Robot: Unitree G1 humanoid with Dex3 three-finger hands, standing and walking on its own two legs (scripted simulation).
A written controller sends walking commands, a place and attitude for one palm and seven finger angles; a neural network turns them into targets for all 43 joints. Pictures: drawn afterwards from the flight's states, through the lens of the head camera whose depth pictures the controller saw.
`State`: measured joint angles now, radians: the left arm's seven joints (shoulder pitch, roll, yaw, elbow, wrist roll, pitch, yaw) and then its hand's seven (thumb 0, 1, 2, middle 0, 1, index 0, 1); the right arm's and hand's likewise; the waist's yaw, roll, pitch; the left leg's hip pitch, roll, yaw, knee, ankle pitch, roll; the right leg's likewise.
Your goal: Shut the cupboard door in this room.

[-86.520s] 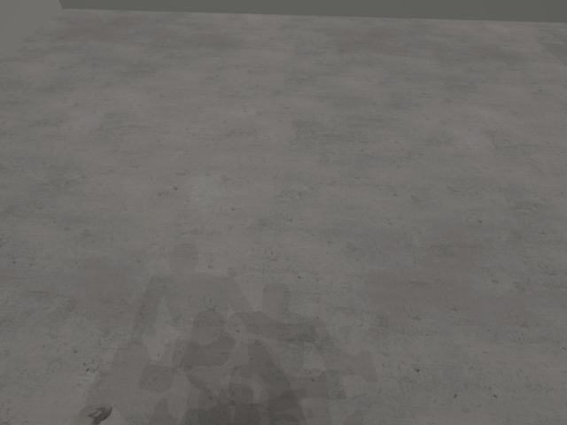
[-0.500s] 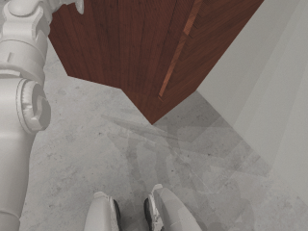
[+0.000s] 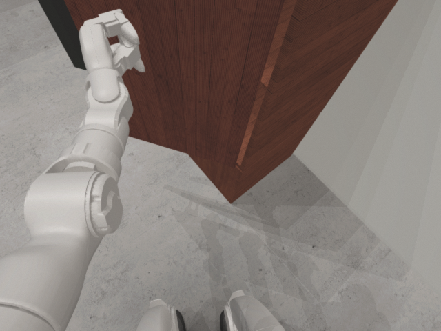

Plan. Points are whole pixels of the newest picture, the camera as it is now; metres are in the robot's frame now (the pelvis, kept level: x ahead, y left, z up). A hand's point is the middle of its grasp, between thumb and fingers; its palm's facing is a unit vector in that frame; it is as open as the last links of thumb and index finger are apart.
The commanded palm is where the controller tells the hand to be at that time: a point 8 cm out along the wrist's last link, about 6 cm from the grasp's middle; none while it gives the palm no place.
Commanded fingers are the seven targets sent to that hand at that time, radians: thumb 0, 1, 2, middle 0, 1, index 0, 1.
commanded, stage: pull the fist back off the door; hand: left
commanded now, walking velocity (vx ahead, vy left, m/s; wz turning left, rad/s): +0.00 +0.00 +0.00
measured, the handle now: (74, 25) +0.66 +0.15 +0.10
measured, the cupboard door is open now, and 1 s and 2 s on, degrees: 34 34 34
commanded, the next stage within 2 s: draw the hand back to the body in 0.38 s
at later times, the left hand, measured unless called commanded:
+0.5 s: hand (150, 85) +0.50 +0.03 +0.11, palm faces +0.10 -0.99 -0.04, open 3.1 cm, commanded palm +0.47 +0.09 +0.11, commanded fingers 0.00 0.90 0.90 -1.30 -1.50 -1.30 -1.50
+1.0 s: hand (71, 145) +0.38 +0.12 +0.16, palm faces +0.09 -1.00 -0.02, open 3.1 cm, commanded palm +0.33 +0.18 +0.17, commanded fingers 0.00 0.90 0.90 -1.13 -1.32 -1.13 -1.32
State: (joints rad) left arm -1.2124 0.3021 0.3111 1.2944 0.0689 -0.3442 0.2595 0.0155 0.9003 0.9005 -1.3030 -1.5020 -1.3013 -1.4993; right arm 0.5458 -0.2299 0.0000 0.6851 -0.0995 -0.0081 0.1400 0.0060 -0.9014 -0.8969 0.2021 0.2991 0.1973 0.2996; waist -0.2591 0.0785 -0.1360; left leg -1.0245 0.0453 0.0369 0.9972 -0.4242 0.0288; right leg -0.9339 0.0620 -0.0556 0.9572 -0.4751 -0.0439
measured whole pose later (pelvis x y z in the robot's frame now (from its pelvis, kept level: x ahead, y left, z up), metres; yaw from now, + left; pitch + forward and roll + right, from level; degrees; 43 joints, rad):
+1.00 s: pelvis +0.00 -0.01 +0.05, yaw +1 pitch +6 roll +0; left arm -0.34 0.15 0.10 0.49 -0.15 -0.24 0.06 0.01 0.90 0.90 -1.29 -1.49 -1.29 -1.48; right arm 0.31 -0.27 -0.02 0.64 0.05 0.01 0.00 0.01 -0.90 -0.90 0.20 0.30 0.19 0.30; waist -0.04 0.05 -0.09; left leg -0.49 0.02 0.06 0.70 -0.33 0.02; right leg -0.42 0.05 -0.03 0.69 -0.39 -0.04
